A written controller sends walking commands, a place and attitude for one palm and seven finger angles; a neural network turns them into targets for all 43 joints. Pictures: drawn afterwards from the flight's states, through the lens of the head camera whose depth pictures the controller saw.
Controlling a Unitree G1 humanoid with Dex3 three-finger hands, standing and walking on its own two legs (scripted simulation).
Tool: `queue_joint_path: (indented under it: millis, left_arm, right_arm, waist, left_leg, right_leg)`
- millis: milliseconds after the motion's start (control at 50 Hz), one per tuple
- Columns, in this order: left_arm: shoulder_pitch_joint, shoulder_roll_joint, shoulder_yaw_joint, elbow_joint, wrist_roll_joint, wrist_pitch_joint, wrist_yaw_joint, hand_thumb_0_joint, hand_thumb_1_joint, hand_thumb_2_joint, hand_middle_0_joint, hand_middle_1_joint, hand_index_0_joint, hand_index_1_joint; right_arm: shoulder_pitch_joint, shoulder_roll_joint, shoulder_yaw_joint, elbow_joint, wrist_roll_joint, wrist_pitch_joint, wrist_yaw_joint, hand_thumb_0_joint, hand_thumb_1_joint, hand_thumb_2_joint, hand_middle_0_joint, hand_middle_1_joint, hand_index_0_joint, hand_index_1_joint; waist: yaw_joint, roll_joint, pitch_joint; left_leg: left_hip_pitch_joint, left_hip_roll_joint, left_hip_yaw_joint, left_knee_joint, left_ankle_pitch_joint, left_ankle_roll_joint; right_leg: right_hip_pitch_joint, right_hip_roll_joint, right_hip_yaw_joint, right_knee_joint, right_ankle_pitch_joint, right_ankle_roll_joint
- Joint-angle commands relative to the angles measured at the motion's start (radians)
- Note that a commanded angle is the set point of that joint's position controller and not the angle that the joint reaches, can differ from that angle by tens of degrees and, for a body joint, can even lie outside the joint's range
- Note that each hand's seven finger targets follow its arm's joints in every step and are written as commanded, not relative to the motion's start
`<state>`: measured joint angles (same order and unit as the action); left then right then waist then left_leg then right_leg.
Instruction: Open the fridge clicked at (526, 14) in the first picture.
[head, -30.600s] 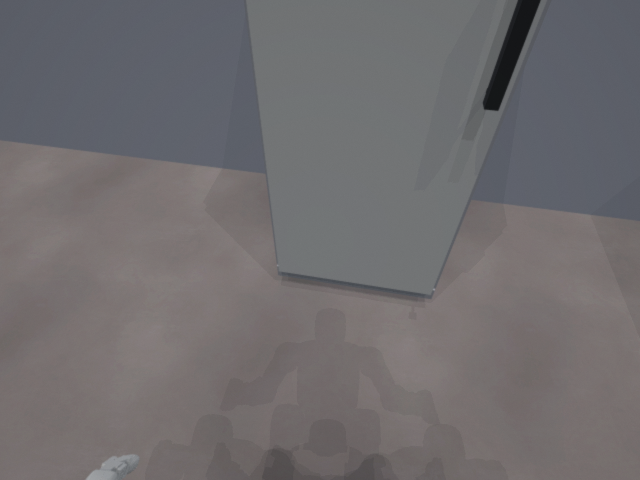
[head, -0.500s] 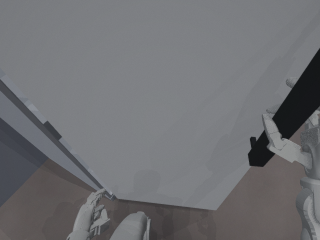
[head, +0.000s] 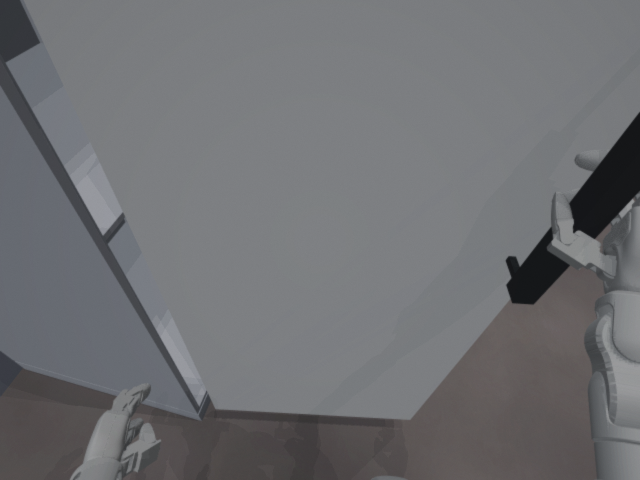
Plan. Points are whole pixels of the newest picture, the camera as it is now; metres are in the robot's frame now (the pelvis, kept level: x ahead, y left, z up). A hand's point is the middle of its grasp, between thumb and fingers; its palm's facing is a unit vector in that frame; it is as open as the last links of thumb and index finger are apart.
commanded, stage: stop walking and hold the door back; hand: right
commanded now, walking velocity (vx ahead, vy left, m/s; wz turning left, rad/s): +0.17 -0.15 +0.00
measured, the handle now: (591, 183) +0.36 -0.24 +0.23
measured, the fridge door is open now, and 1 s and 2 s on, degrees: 78 71 74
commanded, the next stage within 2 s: none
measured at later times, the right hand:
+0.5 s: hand (554, 191) +0.38 -0.23 +0.20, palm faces +0.16 +0.97 -0.17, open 6.5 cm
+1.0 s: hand (550, 189) +0.39 -0.23 +0.20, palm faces +0.16 +0.97 -0.19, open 6.8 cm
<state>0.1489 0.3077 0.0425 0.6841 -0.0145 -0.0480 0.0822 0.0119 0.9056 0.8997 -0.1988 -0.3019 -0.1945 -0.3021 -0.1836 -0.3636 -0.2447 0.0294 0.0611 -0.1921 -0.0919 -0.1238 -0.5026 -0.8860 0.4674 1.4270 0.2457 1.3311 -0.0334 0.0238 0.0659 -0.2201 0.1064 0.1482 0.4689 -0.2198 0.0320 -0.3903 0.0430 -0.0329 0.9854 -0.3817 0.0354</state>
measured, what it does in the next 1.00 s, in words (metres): steps on the spot: right foot, then left foot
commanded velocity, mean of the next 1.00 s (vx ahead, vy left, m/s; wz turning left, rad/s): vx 0.11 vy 0.03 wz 0.00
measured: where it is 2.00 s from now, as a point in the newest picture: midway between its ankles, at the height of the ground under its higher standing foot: outside the picture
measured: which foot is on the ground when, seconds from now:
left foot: down 0.00-0.28, up 0.30-0.60, down 0.62-1.00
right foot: up 0.00-0.26, down 0.28-0.62, up 0.64-0.82, down 0.84-1.00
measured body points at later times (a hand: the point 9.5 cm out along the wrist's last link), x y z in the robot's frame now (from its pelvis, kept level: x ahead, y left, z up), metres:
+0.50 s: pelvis -0.08 -0.05 +0.00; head -0.05 -0.06 +0.45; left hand -0.06 +0.19 -0.12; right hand +0.36 -0.28 +0.21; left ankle -0.07 +0.10 -0.70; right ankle -0.09 -0.15 -0.75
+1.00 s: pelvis -0.05 -0.06 -0.01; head -0.01 -0.06 +0.44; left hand +0.07 +0.21 -0.09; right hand +0.37 -0.28 +0.21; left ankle -0.10 +0.06 -0.73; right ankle +0.00 -0.15 -0.75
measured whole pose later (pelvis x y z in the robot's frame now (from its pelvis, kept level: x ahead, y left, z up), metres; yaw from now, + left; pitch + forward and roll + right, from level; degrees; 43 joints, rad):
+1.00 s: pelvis -0.05 -0.06 -0.01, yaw +9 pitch +0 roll +2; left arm 0.15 0.22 -0.02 0.60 -0.02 -0.05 0.06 0.01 0.91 0.90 -0.20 -0.30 -0.19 -0.30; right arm -0.47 -0.46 -0.35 0.26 0.05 -0.17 -0.03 -0.11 -0.56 -0.79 0.46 1.42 0.28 1.38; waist 0.06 -0.01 0.08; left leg -0.26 -0.01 0.06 0.65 -0.43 -0.02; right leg -0.33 -0.08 -0.10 0.57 -0.24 -0.03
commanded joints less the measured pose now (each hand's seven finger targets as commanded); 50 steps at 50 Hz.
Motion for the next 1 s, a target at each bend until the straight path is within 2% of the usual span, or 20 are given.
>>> queue_joint_path:
  millis: [0,140,220,240,260,280,300,340,360,460,540,560,600,620,720,780,800,840,880,980]
  left_arm:
    - [-0.053,0.069,0.007,-0.145,-0.001,-0.030,-0.008,0.000,0.900,0.900,-0.200,-0.300,-0.200,-0.300]
    - [-0.026,0.065,0.003,-0.138,-0.001,-0.025,-0.010,0.000,0.900,0.900,-0.200,-0.300,-0.200,-0.300]
    - [0.051,0.077,-0.002,-0.114,-0.006,-0.029,0.002,0.000,0.900,0.900,-0.200,-0.300,-0.200,-0.300]
    - [0.049,0.097,0.003,-0.124,-0.003,-0.037,0.007,0.000,0.900,0.900,-0.200,-0.300,-0.200,-0.300]
    - [0.028,0.116,0.005,-0.125,-0.005,-0.052,0.010,0.000,0.900,0.900,-0.200,-0.300,-0.200,-0.300]
    - [-0.005,0.093,-0.003,-0.143,-0.013,-0.069,0.015,0.000,0.900,0.900,-0.200,-0.300,-0.200,-0.300]
    - [-0.010,0.084,0.006,-0.117,-0.011,-0.063,0.016,0.000,0.900,0.900,-0.200,-0.300,-0.200,-0.300]
    - [0.039,0.104,0.008,-0.096,-0.027,-0.047,0.010,0.000,0.900,0.900,-0.200,-0.300,-0.200,-0.300]
    - [0.050,0.091,0.000,-0.100,-0.028,-0.038,0.009,0.000,0.900,0.900,-0.200,-0.300,-0.200,-0.300]
    - [0.093,0.080,-0.018,-0.092,-0.019,-0.033,0.020,0.000,0.900,0.900,-0.200,-0.300,-0.200,-0.300]
    - [0.061,0.094,-0.013,-0.102,-0.021,-0.036,0.014,0.000,0.900,0.900,-0.200,-0.300,-0.200,-0.300]
    - [0.066,0.094,-0.007,-0.097,-0.026,-0.032,0.009,0.000,0.900,0.900,-0.200,-0.300,-0.200,-0.300]
    - [0.052,0.077,0.007,-0.130,-0.031,-0.021,0.013,0.000,0.900,0.900,-0.200,-0.300,-0.200,-0.300]
    - [0.070,0.073,0.004,-0.120,-0.024,-0.027,0.011,0.000,0.900,0.900,-0.200,-0.300,-0.200,-0.300]
    - [0.022,0.065,-0.030,-0.099,-0.018,-0.021,0.030,0.000,0.900,0.900,-0.200,-0.300,-0.200,-0.300]
    - [0.019,0.075,-0.018,-0.102,-0.008,-0.026,0.032,0.000,0.900,0.900,-0.200,-0.300,-0.200,-0.300]
    - [0.026,0.079,-0.011,-0.117,-0.008,-0.027,0.028,0.000,0.900,0.900,-0.200,-0.300,-0.200,-0.300]
    - [0.009,0.110,0.004,-0.155,-0.015,-0.028,0.010,0.000,0.900,0.900,-0.200,-0.300,-0.200,-0.300]
    - [-0.009,0.083,-0.003,-0.169,0.003,-0.032,-0.003,0.000,0.900,0.900,-0.200,-0.300,-0.200,-0.300]
    - [0.015,0.087,0.002,-0.186,-0.006,-0.029,-0.013,0.000,0.900,0.900,-0.200,-0.300,-0.200,-0.300]
  right_arm:
    - [-0.525,-0.321,-0.157,0.005,-0.009,-0.031,-0.042,0.000,-0.900,-0.900,0.450,1.400,0.450,1.400]
    - [-0.747,-0.374,-0.151,0.191,-0.037,-0.046,-0.033,0.000,-0.900,-0.900,0.450,1.400,0.450,1.400]
    - [-0.874,-0.369,-0.111,0.308,-0.048,-0.074,-0.023,0.000,-0.900,-0.900,0.450,1.400,0.450,1.400]
    - [-0.904,-0.354,-0.101,0.293,-0.047,-0.087,-0.015,0.000,-0.900,-0.900,0.450,1.400,0.450,1.400]
    - [-0.968,-0.342,-0.099,0.282,-0.040,-0.093,-0.013,0.000,-0.900,-0.900,0.450,1.400,0.450,1.400]
    - [-1.084,-0.362,-0.104,0.268,-0.023,-0.081,-0.020,0.000,-0.900,-0.900,0.450,1.400,0.450,1.400]
    - [-1.095,-0.387,-0.124,0.285,-0.037,-0.065,-0.011,0.000,-0.900,-0.900,0.450,1.400,0.450,1.400]
    - [-0.996,-0.403,-0.136,0.422,-0.059,-0.066,0.010,0.000,-0.900,-0.900,0.450,1.400,0.450,1.400]
    - [-0.960,-0.321,-0.060,0.438,-0.057,-0.052,0.026,0.000,-0.900,-0.900,0.450,1.400,0.450,1.400]
    - [-0.963,-0.327,-0.054,0.360,-0.054,-0.050,0.048,0.000,-0.900,-0.900,0.450,1.400,0.450,1.400]
    - [-0.854,-0.396,-0.123,0.291,-0.051,-0.048,0.044,0.000,-0.900,-0.900,0.450,1.400,0.450,1.400]
    - [-0.815,-0.444,-0.170,0.293,-0.054,-0.046,0.037,0.000,-0.900,-0.900,0.450,1.400,0.450,1.400]
    - [-0.720,-0.566,-0.290,0.274,-0.042,-0.031,0.027,0.000,-0.900,-0.900,0.450,1.400,0.450,1.400]
    - [-0.684,-0.571,-0.317,0.283,-0.043,-0.021,0.025,0.000,-0.900,-0.900,0.450,1.400,0.450,1.400]
    - [-0.665,-0.537,-0.335,0.300,-0.023,-0.012,0.018,0.000,-0.900,-0.900,0.450,1.400,0.450,1.400]
    - [-0.655,-0.469,-0.268,0.209,-0.021,-0.032,0.023,0.000,-0.900,-0.900,0.450,1.400,0.450,1.400]
    - [-0.614,-0.450,-0.258,0.163,-0.023,-0.041,0.021,0.000,-0.900,-0.900,0.450,1.400,0.450,1.400]
    - [-0.587,-0.377,-0.214,0.092,-0.016,-0.050,0.029,0.000,-0.900,-0.900,0.450,1.400,0.450,1.400]
    - [-0.527,-0.351,-0.194,0.084,-0.016,-0.042,0.034,0.000,-0.900,-0.900,0.450,1.400,0.450,1.400]
    - [-0.407,-0.418,-0.285,0.006,-0.024,-0.042,0.025,0.000,-0.900,-0.900,0.450,1.400,0.450,1.400]
  waist:
    - [-0.012,0.161,-0.237]
    - [-0.011,0.175,-0.319]
    - [0.049,0.065,-0.341]
    - [0.056,-0.117,-0.321]
    - [0.056,-0.349,-0.256]
    - [0.052,-0.354,-0.206]
    - [0.023,-0.207,-0.244]
    - [0.029,-0.087,-0.229]
    - [0.034,-0.109,-0.197]
    - [0.035,-0.209,-0.257]
    - [0.028,-0.208,-0.343]
    - [0.027,-0.105,-0.389]
    - [0.010,0.184,-0.384]
    - [0.017,0.123,-0.350]
    - [0.026,0.188,-0.243]
    - [0.049,0.032,-0.274]
    - [0.054,-0.010,-0.301]
    - [0.036,-0.243,-0.341]
    - [0.034,-0.306,-0.275]
    - [0.026,-0.189,-0.343]
  left_leg:
    - [0.273,0.287,-0.362,-0.233,0.207,0.023]
    - [0.213,0.241,-0.326,-0.309,-0.318,0.072]
    - [0.010,0.082,-0.164,-0.179,-0.435,-0.006]
    - [-0.085,-0.008,-0.102,-0.005,-0.394,-0.037]
    - [-0.258,-0.124,0.012,0.276,-0.316,-0.071]
    - [-0.317,-0.114,-0.081,0.506,-0.312,-0.038]
    - [-0.330,-0.093,-0.143,0.633,-0.237,-0.039]
    - [-0.401,-0.059,-0.178,0.623,-0.143,-0.053]
    - [-0.403,-0.039,-0.153,0.569,-0.129,-0.056]
    - [-0.188,-0.096,-0.042,0.232,-0.148,-0.062]
    - [0.148,-0.114,-0.031,-0.054,-0.024,-0.035]
    - [0.330,-0.029,-0.126,-0.057,0.087,0.009]
    - [0.482,0.302,-0.496,-0.066,0.569,0.201]
    - [0.447,0.332,-0.429,-0.044,0.616,0.215]
    - [0.178,0.152,-0.155,-0.039,0.508,0.097]
    - [0.092,0.084,-0.099,0.014,0.381,0.032]
    - [0.056,0.047,-0.081,0.063,0.297,0.001]
    - [-0.053,-0.106,-0.074,0.222,-0.105,-0.057]
    - [-0.136,-0.115,-0.113,0.313,-0.328,-0.053]
    - [0.039,-0.099,-0.094,-0.031,-0.032,-0.046]
  right_leg:
    - [-0.083,-0.025,0.000,-0.149,-0.031,-0.017]
    - [0.040,-0.005,-0.082,-0.337,-0.117,-0.053]
    - [0.347,-0.014,-0.118,-0.656,-0.072,-0.093]
    - [0.381,-0.132,0.047,-0.765,-0.189,-0.144]
    - [0.391,-0.356,0.338,-0.852,-0.312,-0.220]
    - [0.325,-0.484,0.503,-0.869,-0.218,-0.283]
    - [0.340,-0.452,0.396,-0.813,-0.002,-0.298]
    - [0.353,-0.417,0.363,-0.761,0.028,-0.269]
    - [0.356,-0.391,0.297,-0.739,0.085,-0.260]
    - [0.367,-0.338,0.138,-0.624,0.481,-0.197]
    - [0.233,-0.286,0.045,-0.411,0.554,-0.120]
    - [0.080,-0.246,-0.002,-0.273,0.490,-0.091]
    - [-0.275,-0.072,-0.012,0.138,-0.166,-0.027]
    - [-0.314,-0.105,0.056,0.223,-0.194,-0.022]
    - [-0.041,-0.118,-0.017,-0.188,0.007,-0.026]
    - [0.197,-0.075,-0.066,-0.457,0.280,-0.011]
    - [0.289,-0.110,-0.037,-0.520,0.416,-0.015]
    - [0.345,-0.326,0.235,-0.556,0.715,-0.125]
    - [0.346,-0.397,0.337,-0.608,0.813,-0.204]
    - [0.329,-0.272,0.096,-0.430,0.751,-0.108]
